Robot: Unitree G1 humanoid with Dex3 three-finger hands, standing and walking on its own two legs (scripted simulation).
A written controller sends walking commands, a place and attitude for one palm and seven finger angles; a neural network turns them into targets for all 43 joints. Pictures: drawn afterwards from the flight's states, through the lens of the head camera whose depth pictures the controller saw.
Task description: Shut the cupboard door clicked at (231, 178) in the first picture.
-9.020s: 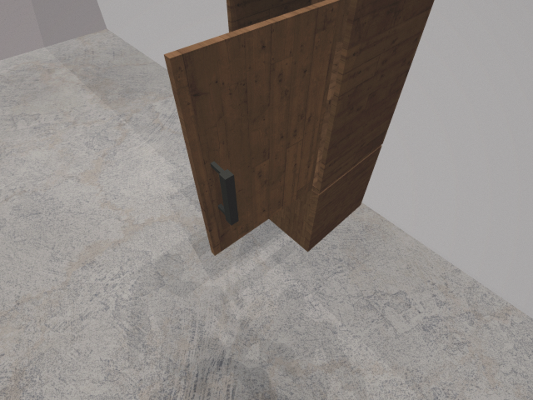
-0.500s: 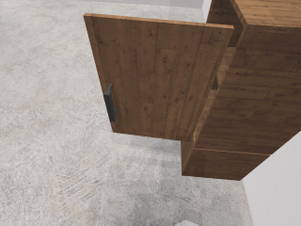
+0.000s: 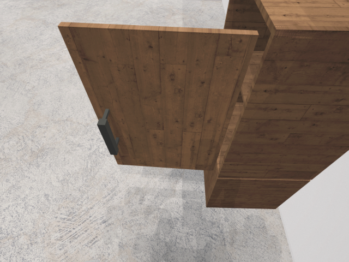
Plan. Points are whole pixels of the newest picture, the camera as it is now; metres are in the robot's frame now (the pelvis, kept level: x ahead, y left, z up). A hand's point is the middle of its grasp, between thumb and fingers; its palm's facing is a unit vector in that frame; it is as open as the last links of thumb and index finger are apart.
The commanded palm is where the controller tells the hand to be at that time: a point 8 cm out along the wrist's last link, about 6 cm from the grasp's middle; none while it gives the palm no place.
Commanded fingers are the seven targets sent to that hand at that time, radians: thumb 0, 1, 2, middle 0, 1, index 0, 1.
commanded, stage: come to a stop and stand still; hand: left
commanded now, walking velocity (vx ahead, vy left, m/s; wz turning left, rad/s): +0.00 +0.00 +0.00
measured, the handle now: (110, 132) +0.48 +0.23 -0.07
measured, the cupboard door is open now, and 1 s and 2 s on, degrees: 87 87 87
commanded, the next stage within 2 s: look again from close up in 1.44 s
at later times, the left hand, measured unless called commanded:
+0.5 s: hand out of the picture -0.02 +0.21 -0.16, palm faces +0.04 -0.97 -0.23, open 7.4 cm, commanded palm none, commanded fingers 0.00 0.90 0.90 -0.20 -0.30 -0.20 -0.30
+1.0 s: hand out of the picture -0.03 +0.21 -0.17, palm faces +0.01 -0.99 -0.16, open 7.4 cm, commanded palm none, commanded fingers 0.00 0.90 0.90 -0.20 -0.30 -0.20 -0.30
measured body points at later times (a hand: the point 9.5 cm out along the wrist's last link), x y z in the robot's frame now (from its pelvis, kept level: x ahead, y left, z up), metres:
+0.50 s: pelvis -0.04 +0.02 +0.01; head -0.05 +0.02 +0.46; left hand -0.02 +0.26 -0.14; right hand +0.01 -0.21 -0.14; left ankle -0.04 +0.10 -0.73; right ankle +0.01 -0.09 -0.73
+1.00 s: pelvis -0.02 +0.04 +0.01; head -0.02 +0.06 +0.46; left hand -0.03 +0.26 -0.15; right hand -0.03 -0.17 -0.14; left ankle -0.04 +0.10 -0.73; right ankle +0.01 -0.09 -0.73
